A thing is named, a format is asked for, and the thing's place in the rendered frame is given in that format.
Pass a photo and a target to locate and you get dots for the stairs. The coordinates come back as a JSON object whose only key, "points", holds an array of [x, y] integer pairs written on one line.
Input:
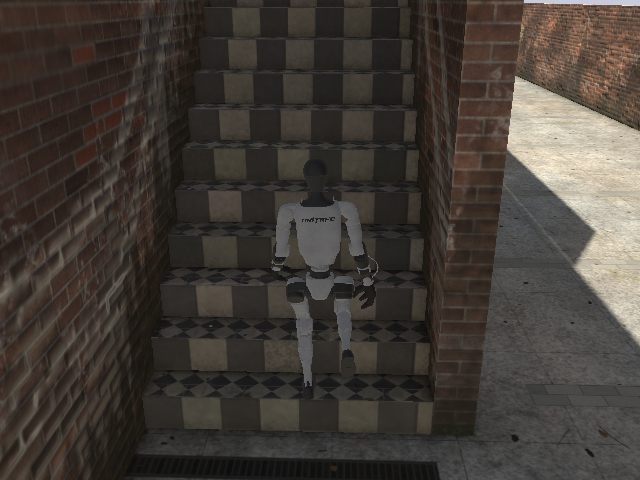
{"points": [[283, 82]]}

